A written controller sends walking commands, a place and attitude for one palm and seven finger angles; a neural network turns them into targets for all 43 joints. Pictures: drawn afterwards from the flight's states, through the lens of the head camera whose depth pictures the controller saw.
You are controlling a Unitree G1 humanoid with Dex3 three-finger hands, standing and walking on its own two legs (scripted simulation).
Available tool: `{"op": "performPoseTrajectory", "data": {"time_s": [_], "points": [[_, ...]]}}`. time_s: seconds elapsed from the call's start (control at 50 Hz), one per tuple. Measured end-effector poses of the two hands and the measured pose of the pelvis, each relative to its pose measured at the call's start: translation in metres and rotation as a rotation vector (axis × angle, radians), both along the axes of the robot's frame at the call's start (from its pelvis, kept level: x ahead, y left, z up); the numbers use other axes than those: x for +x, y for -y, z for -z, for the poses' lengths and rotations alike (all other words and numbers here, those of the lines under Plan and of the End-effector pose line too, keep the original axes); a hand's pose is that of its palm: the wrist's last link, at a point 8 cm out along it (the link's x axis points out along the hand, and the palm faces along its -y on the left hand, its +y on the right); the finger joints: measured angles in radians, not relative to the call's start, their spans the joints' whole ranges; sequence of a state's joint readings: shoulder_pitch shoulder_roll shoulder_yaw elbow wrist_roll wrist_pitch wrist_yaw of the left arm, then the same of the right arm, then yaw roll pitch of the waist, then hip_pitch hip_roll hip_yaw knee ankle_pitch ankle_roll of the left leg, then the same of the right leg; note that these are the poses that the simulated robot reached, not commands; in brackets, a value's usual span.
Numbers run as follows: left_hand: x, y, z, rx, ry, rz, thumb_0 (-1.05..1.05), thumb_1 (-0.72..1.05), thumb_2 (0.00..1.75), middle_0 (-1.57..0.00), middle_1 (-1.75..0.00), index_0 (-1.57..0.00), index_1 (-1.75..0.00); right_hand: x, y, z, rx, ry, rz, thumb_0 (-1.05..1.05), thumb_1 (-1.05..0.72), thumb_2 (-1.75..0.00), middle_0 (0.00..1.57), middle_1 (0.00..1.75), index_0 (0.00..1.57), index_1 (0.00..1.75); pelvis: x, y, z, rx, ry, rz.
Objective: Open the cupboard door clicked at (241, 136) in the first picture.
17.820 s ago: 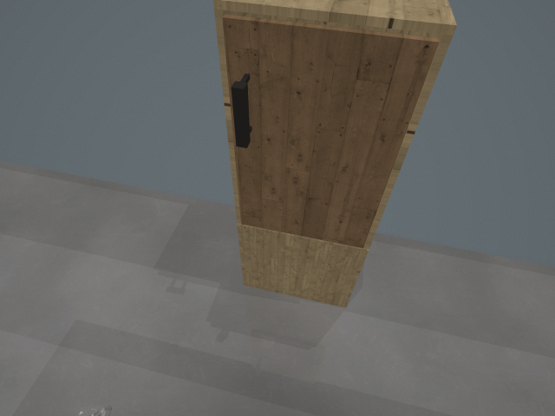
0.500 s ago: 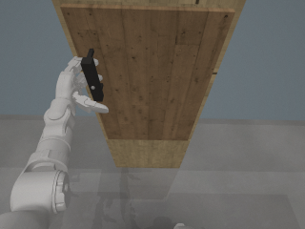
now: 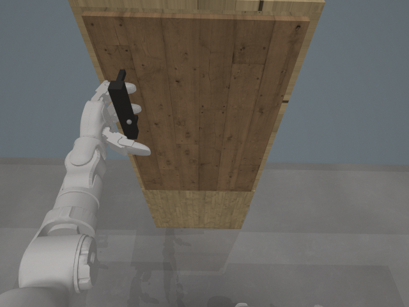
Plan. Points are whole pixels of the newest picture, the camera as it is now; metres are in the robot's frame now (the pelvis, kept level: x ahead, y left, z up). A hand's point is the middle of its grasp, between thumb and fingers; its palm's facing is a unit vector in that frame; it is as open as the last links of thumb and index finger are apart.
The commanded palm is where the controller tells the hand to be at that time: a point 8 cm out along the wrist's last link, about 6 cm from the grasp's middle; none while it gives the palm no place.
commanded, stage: slide the fingers in behind the handle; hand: left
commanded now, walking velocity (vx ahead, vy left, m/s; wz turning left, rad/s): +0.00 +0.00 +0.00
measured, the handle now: (127, 105) +0.50 +0.16 +0.11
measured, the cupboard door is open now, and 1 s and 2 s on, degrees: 0 0 37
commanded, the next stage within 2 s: close the thumb around the handle in 0.12 s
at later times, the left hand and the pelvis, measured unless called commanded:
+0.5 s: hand (130, 122) +0.45 +0.14 +0.11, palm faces -0.05 -1.00 +0.00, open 11.8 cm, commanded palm +0.42 +0.20 +0.11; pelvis -0.01 +0.00 +0.00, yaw +0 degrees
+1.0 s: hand (133, 121) +0.45 +0.14 +0.11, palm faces -0.06 -1.00 +0.00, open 5.9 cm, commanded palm +0.43 +0.20 +0.11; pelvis +0.00 +0.00 +0.00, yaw +0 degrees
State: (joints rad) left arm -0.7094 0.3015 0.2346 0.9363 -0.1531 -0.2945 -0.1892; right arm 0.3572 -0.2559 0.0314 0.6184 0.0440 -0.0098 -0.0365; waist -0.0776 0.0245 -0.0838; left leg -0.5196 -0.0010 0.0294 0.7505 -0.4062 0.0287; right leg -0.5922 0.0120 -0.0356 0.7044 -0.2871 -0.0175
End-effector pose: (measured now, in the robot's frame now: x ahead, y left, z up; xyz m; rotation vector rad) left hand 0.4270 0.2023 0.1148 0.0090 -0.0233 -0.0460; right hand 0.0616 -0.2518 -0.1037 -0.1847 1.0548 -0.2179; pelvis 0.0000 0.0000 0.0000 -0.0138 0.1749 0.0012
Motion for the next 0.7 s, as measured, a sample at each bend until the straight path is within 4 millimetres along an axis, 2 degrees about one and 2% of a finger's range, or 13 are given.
{"op": "performPoseTrajectory", "data": {"time_s": [0.26, 0.36, 0.5, 0.7], "points": [[0.0, 0.007, -0.002, -0.011, -0.001, 0.006, -0.02, -0.5, 0.3, -0.3, -1.2, -0.3, -1.2, -0.004, 0.002, 0.001, -0.009, -0.005, -0.005, 0.01, -0.91, -0.9, 0.2, 0.3, 0.2, 0.3, -0.004, 0.0, 0.001, 0.002, 0.002, -0.004], [0.0, 0.007, 0.0, -0.001, -0.004, 0.005, -0.01, -0.43, 0.33, -0.3, -1.21, -0.3, -1.21, -0.007, 0.001, 0.001, -0.005, -0.006, 0.001, 0.01, -0.91, -0.9, 0.2, 0.3, 0.2, 0.3, -0.005, 0.0, 0.001, 0.002, 0.002, -0.001], [0.0, 0.003, 0.002, -0.009, -0.012, 0.0, -0.01, -0.16, 0.44, -0.32, -1.24, -0.32, -1.24, -0.012, 0.001, 0.002, -0.007, -0.021, 0.006, 0.01, -0.91, -0.9, 0.2, 0.3, 0.2, 0.3, -0.005, -0.001, 0.001, 0.002, 0.001, 0.0], [0.003, 0.0, 0.002, -0.008, -0.01, 0.007, 0.0, 0.37, 0.67, -0.36, -1.3, -0.36, -1.29, -0.015, 0.001, 0.002, -0.014, -0.03, 0.012, 0.01, -0.91, -0.9, 0.2, 0.3, 0.2, 0.3, -0.004, -0.002, 0.001, -0.001, -0.005, 0.0]]}}
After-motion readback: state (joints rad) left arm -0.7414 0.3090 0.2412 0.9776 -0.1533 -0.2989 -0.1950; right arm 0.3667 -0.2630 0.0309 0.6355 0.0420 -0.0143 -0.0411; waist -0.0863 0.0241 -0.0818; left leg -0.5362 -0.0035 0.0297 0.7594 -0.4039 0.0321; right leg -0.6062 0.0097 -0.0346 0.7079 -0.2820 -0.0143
